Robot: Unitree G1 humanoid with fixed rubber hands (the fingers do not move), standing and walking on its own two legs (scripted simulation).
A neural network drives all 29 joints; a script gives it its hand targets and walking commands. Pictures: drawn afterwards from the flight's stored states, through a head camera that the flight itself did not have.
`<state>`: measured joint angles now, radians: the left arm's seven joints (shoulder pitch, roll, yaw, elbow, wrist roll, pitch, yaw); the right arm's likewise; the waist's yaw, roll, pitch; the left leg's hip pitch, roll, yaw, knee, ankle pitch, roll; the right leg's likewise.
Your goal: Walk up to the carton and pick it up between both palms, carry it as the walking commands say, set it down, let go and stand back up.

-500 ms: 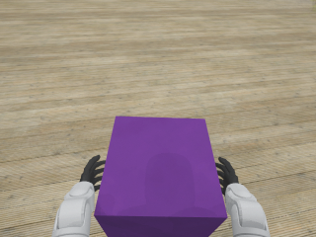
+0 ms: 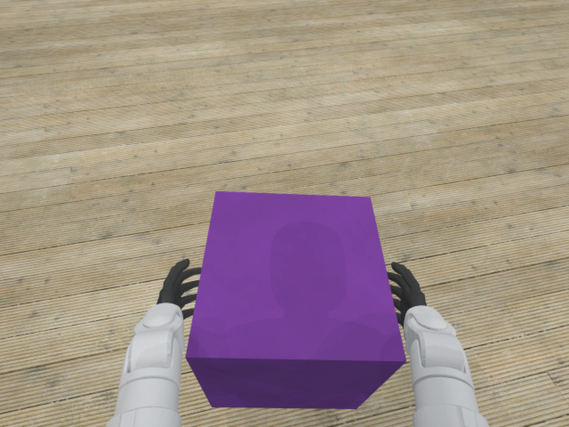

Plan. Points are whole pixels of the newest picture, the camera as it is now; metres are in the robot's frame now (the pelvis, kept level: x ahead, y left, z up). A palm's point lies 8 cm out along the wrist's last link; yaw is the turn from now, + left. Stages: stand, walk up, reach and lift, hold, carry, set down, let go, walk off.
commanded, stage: set down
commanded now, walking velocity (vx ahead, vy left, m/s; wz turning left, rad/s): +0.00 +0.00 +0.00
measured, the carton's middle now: (289, 304) +0.35 +0.01 -0.11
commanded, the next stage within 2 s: none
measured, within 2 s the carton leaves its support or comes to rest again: neither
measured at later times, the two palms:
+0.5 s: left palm (188, 310) +0.32 +0.18 -0.09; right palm (394, 307) +0.35 -0.17 -0.10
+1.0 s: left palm (201, 309) +0.36 +0.19 -0.18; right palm (380, 307) +0.38 -0.17 -0.19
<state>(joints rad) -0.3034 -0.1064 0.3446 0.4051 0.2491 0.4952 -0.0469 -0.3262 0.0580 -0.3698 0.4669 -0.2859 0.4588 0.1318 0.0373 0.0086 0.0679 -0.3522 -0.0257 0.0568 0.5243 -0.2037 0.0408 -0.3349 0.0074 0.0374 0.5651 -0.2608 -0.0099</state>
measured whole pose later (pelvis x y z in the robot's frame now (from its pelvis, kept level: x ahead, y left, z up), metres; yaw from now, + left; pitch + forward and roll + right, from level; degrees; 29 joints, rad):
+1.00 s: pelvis -0.04 -0.01 -0.12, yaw +1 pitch +34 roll +0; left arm -0.71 0.00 0.43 0.54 0.17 0.37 -0.02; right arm -0.75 -0.02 -0.44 0.61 -0.22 0.35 0.07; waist 0.03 0.00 -0.10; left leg -1.41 0.00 0.03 1.15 -0.34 0.02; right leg -1.38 0.03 0.00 1.19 -0.40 -0.02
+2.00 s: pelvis -0.07 -0.02 -0.26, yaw +0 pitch +46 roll +1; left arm -1.06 0.14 0.41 0.67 0.07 0.37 0.05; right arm -1.14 -0.19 -0.33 0.77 -0.10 0.37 -0.01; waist 0.04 0.00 -0.07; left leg -2.01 -0.02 0.01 1.67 -0.46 0.00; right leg -1.99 0.06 0.01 1.71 -0.52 -0.01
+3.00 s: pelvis -0.08 -0.01 -0.36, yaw -1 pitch +33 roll +1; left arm -1.49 0.30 0.35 0.80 -0.07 0.35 0.11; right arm -1.62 -0.42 -0.14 0.94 0.06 0.35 -0.04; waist 0.06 0.02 0.53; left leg -2.10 -0.03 0.01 2.09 -0.57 -0.01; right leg -2.08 0.08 0.00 2.13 -0.63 -0.01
